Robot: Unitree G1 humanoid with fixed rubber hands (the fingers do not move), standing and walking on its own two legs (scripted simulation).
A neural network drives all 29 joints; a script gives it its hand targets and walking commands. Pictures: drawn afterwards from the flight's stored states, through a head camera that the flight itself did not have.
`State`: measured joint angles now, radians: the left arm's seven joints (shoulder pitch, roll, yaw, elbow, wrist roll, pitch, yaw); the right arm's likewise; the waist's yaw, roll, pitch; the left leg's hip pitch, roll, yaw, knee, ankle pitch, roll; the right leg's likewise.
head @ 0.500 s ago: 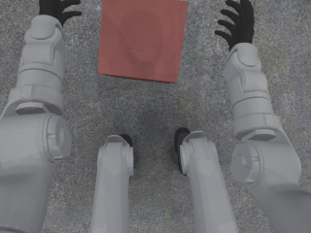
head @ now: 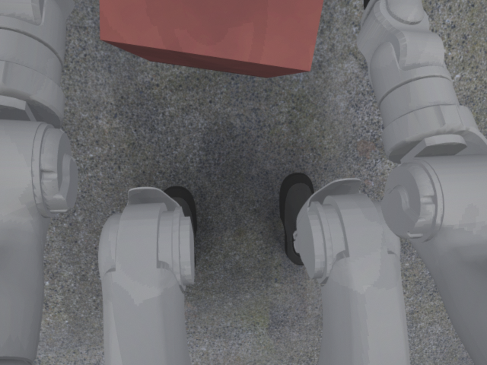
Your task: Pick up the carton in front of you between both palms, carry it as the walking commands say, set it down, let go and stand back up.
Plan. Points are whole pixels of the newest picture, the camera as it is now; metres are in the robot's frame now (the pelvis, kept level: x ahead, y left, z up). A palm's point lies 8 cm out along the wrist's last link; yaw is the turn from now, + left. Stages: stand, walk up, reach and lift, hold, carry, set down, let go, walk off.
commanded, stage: reach and lift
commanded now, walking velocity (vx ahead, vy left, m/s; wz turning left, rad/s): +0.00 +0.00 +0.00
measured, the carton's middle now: out of the picture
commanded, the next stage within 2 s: none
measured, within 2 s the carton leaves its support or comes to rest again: leaves its support in 0.74 s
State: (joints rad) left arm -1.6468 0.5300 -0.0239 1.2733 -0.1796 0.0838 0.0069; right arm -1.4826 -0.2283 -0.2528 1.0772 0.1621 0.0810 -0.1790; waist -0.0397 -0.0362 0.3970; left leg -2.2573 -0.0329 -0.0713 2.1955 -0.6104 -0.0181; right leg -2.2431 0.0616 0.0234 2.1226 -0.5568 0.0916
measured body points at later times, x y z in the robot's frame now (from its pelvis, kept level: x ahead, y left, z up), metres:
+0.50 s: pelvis -0.01 +0.00 -0.01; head +0.37 +0.04 +0.23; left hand +0.57 +0.19 -0.19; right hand +0.55 -0.11 -0.19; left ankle +0.09 +0.12 -0.35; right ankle +0.12 -0.13 -0.35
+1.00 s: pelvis +0.00 -0.01 +0.01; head +0.33 +0.05 +0.32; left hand +0.55 +0.20 -0.10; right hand +0.55 -0.10 -0.10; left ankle +0.09 +0.12 -0.35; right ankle +0.12 -0.14 -0.35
